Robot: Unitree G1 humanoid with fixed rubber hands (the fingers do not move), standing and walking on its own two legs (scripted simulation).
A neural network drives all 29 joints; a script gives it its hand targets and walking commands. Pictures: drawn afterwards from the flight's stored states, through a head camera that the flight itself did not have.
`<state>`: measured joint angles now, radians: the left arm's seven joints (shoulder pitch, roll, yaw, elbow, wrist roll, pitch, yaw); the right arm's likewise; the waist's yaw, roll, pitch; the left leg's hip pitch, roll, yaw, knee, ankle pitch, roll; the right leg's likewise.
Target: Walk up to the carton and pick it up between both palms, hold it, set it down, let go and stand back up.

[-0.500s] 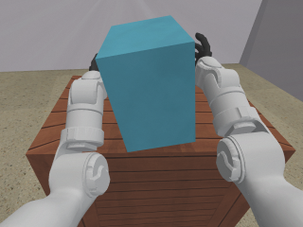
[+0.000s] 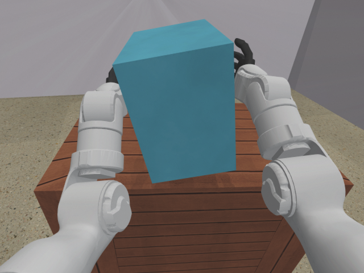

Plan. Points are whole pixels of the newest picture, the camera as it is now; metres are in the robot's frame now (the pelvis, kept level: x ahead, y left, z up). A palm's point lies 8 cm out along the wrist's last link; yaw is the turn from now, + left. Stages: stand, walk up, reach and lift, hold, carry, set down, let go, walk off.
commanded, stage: hold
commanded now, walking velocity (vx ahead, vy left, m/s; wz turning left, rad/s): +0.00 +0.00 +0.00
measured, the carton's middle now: (180, 95) +0.40 +0.00 +0.29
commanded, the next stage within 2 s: set down in 0.64 s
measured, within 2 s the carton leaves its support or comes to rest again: neither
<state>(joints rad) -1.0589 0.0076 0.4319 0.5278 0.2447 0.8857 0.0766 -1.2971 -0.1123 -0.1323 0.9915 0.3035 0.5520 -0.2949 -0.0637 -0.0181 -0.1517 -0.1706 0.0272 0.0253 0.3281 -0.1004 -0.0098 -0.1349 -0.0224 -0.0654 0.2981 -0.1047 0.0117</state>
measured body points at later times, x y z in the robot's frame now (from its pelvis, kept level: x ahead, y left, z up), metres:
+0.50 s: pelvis +0.00 +0.00 +0.00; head -0.08 +0.01 +0.44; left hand +0.40 +0.14 +0.30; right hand +0.40 -0.12 +0.35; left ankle +0.05 +0.12 -0.75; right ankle +0.04 -0.12 -0.75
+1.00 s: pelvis +0.01 +0.00 +0.00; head -0.06 +0.02 +0.44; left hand +0.42 +0.14 +0.31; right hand +0.42 -0.12 +0.36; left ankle +0.05 +0.12 -0.75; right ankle +0.04 -0.12 -0.75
